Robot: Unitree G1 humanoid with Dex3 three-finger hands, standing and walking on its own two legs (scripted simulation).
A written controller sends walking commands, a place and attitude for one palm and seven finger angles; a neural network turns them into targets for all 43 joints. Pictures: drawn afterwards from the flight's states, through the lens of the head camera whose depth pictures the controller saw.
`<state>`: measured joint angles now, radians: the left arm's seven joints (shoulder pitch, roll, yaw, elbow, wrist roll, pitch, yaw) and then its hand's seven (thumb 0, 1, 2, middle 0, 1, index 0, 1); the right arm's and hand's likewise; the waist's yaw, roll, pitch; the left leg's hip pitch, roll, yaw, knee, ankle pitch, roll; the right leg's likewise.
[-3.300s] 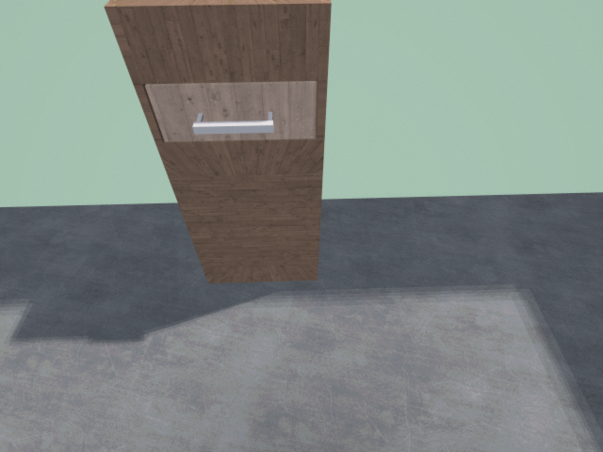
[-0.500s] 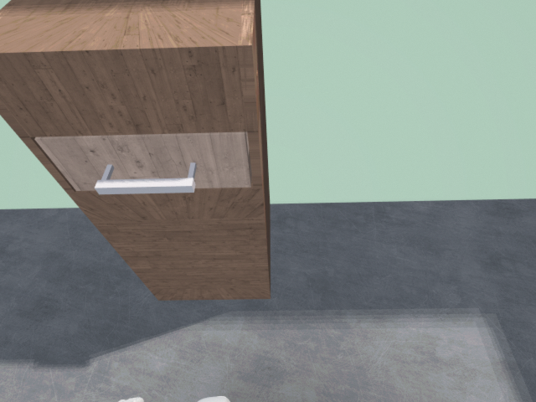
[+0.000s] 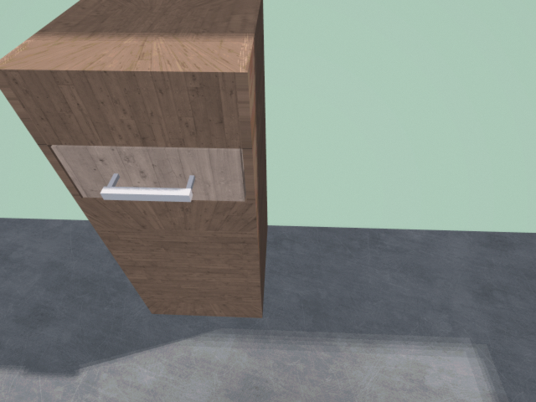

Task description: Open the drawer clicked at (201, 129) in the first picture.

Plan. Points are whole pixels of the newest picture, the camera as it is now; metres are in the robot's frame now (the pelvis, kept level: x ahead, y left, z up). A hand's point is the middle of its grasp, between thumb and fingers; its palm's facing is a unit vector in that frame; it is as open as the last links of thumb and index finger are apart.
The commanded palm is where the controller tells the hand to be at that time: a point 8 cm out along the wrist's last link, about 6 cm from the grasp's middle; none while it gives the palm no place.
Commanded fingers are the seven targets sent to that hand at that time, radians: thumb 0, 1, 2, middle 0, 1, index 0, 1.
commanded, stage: come to a stop and stand still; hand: left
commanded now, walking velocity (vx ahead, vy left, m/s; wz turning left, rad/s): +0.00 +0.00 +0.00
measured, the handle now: (150, 186) +0.53 +0.28 -0.01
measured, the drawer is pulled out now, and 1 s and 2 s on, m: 0.00 0.00 0.00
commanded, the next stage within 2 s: look again from close up in 0.02 s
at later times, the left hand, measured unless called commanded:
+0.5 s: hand out of the picture +0.02 +0.21 -0.18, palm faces +0.01 -0.98 -0.20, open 7.3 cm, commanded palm none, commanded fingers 0.00 0.90 0.90 -0.20 -0.30 -0.20 -0.30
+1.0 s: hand (119, 327) +0.23 +0.25 -0.03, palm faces -0.01 -0.49 -0.87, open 7.8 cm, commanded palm +0.15 +0.27 -0.03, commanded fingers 0.00 0.57 0.76 -0.22 -0.51 -0.22 -0.51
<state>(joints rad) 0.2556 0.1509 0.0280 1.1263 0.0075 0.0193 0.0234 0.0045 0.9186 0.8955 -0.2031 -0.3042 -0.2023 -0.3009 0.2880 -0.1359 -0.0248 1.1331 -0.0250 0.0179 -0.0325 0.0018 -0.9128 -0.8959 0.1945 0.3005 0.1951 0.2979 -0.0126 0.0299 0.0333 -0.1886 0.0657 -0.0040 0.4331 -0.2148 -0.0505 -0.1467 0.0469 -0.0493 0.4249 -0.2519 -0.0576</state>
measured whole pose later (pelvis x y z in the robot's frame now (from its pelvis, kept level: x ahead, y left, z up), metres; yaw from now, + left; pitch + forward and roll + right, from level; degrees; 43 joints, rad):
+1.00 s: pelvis +0.00 +0.04 -0.02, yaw -3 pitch +6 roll +1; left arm 0.34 0.30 -0.04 0.07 0.64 0.04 0.31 0.01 0.79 0.84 -0.21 -0.38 -0.21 -0.38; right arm 0.19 -0.25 -0.04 0.71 -0.03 -0.15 -0.02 0.02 -0.92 -0.90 0.20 0.30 0.20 0.30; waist -0.01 0.04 -0.11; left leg -0.40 -0.01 0.09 0.65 -0.34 0.03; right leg -0.43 -0.02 0.03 0.69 -0.36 0.00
